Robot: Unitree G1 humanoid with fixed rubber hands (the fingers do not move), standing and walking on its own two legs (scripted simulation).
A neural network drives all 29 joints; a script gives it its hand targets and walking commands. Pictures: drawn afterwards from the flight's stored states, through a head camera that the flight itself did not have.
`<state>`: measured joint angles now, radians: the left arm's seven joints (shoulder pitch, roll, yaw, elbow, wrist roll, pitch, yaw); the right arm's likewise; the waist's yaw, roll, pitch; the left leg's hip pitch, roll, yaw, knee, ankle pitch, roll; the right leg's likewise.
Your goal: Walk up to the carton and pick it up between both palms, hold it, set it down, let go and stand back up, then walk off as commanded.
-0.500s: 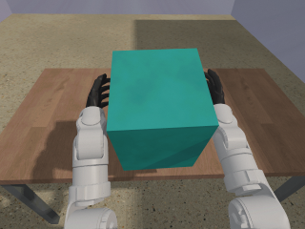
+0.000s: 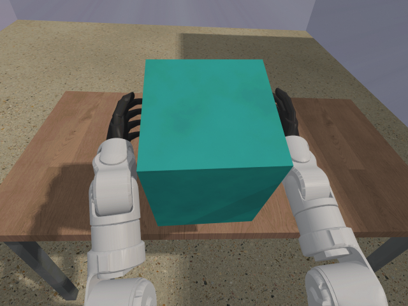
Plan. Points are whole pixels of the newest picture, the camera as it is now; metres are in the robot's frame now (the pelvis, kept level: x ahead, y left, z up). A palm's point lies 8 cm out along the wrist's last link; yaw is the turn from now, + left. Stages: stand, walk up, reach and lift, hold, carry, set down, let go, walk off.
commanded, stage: hold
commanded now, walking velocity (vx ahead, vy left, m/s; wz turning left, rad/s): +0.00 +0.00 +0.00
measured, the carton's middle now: (205, 150) +0.35 +0.02 +0.15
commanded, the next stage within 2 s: none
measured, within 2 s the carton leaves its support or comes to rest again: neither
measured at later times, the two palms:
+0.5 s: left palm (149, 128) +0.38 +0.12 +0.18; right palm (300, 128) +0.39 -0.17 +0.18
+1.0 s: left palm (113, 143) +0.33 +0.18 +0.18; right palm (278, 132) +0.36 -0.12 +0.19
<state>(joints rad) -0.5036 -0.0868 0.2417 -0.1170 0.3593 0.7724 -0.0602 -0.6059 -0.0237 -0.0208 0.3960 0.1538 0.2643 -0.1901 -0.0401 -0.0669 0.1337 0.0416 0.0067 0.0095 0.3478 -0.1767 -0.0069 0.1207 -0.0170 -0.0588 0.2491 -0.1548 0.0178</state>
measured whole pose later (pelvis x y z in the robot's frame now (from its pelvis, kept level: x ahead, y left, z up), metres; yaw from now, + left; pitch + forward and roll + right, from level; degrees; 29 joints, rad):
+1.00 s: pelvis +0.00 +0.01 +0.00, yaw +0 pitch -12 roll -1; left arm -0.46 -0.08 0.22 -0.17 0.36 0.78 -0.07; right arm -0.60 -0.03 -0.01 0.37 0.17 0.27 -0.19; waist -0.04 -0.06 0.14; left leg 0.03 0.00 0.01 0.34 -0.17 0.00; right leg 0.12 -0.03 -0.06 0.24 -0.15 0.02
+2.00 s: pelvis -0.01 +0.00 +0.00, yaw +0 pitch -12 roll -1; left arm -0.49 -0.11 0.22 -0.02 0.36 0.74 -0.04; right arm -0.62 -0.03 -0.08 0.51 0.13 0.24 -0.15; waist -0.04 -0.05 0.14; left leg 0.03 0.00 0.01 0.34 -0.16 0.00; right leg 0.11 -0.02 -0.06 0.25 -0.15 0.02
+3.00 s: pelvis -0.02 -0.01 +0.00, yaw +0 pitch -12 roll -1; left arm -0.54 -0.10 0.21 0.05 0.38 0.73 -0.05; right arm -0.61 -0.03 -0.10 0.52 0.10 0.23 -0.15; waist -0.04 -0.03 0.09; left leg 0.02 0.01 0.01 0.32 -0.15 0.00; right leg 0.08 -0.01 -0.06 0.26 -0.15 0.01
